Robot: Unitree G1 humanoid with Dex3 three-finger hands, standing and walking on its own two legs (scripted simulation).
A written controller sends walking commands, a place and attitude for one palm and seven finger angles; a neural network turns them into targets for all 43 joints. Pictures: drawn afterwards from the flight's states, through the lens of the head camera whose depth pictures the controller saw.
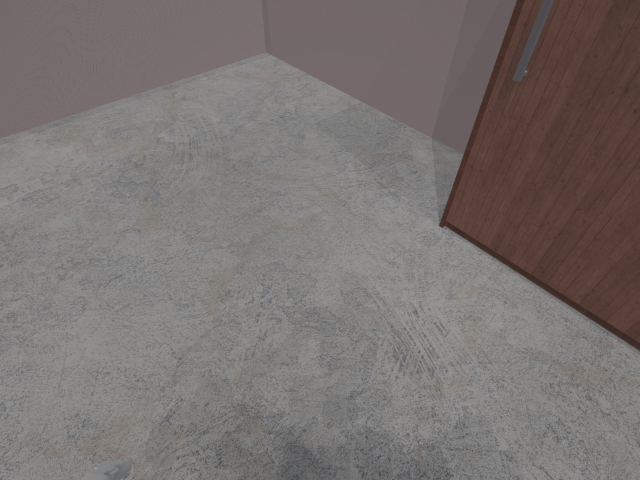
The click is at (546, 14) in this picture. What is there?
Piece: wardrobe's sliding door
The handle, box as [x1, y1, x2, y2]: [512, 0, 553, 81]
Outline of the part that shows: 553,0 543,0 512,79 516,81 519,81 526,74 527,71 525,70 525,68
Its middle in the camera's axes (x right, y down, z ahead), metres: +0.60 -0.59 +1.04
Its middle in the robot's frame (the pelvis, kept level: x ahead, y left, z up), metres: +1.22 -0.54 +0.12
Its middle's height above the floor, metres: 0.89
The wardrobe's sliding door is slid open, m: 0.00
